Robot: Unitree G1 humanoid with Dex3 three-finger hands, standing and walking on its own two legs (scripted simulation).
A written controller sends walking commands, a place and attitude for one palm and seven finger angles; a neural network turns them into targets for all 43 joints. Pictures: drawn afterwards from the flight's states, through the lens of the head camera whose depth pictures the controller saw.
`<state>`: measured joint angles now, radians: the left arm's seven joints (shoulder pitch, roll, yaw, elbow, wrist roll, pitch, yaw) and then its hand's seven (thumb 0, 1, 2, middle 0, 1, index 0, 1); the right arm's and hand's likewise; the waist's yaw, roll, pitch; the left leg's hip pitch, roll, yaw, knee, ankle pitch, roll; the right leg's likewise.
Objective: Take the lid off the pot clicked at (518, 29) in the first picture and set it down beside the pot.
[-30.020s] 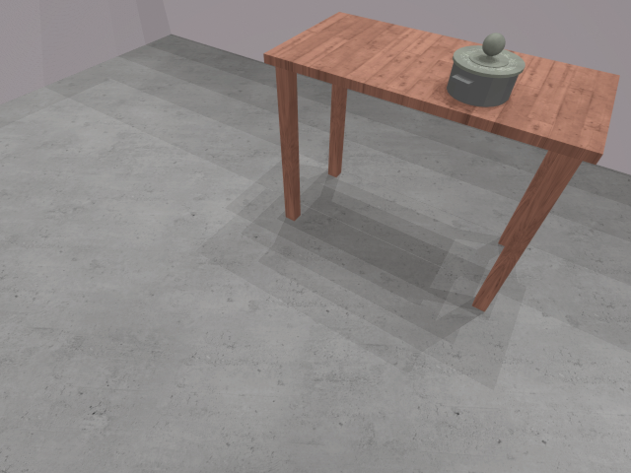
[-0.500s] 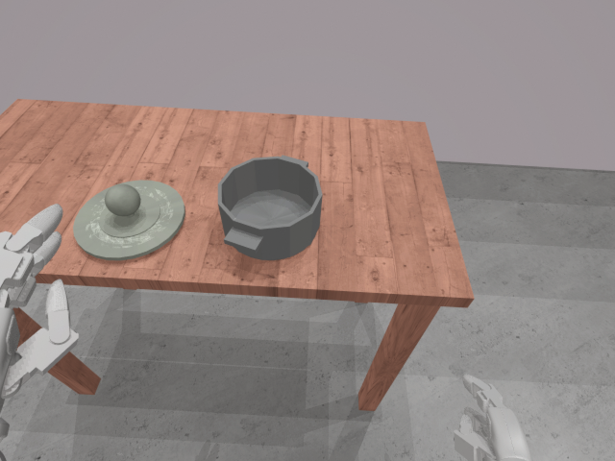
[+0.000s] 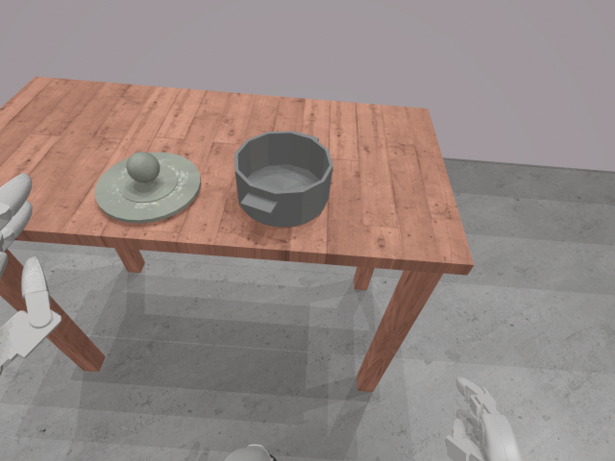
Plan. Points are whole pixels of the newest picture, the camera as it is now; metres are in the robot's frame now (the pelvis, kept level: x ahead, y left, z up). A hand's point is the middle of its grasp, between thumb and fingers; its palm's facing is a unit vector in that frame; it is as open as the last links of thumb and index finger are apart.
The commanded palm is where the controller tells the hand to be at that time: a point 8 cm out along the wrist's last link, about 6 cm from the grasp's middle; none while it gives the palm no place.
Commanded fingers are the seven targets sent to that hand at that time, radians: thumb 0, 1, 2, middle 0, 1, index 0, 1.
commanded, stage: step back with the hand held close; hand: left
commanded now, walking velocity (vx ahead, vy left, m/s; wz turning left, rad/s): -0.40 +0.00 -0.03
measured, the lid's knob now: (143, 167) +0.55 +0.32 +0.04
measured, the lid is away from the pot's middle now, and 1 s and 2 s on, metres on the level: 0.24 0.24 0.24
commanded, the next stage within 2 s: stop stepping back and stand still in 0.62 s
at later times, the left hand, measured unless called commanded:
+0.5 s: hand (13, 397) +0.13 +0.22 +0.20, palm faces +0.28 -0.86 -0.42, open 7.4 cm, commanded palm +0.08 +0.28 +0.21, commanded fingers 0.00 0.90 0.90 -0.20 -0.30 -0.20 -0.30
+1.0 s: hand out of the picture -0.02 +0.23 +0.21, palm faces +0.26 -0.83 -0.50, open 7.4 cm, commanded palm -0.05 +0.29 +0.21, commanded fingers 0.00 0.90 0.90 -0.20 -0.30 -0.20 -0.30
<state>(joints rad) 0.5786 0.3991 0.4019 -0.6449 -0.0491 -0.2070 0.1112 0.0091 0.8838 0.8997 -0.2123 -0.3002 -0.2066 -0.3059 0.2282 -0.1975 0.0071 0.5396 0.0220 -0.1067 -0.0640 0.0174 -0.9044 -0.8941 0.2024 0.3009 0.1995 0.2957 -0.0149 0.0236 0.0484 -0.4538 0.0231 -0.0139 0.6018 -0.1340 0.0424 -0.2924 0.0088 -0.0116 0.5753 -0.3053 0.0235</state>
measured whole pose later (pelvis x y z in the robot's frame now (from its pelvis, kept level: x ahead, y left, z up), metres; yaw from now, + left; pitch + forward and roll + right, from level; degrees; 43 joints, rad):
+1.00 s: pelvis -0.20 +0.02 +0.01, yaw -4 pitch -1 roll +0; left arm 0.69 0.47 0.41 -0.74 -0.06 -0.20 0.10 0.01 0.88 0.90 -0.22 -0.30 -0.21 -0.31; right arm 0.29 -0.20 -0.02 0.63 0.02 -0.08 -0.04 0.02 -0.90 -0.89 0.20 0.30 0.20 0.30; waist 0.01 -0.02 -0.01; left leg -0.56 -0.02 0.00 0.96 -0.32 0.00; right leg -0.21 0.01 -0.07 0.53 -0.30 -0.04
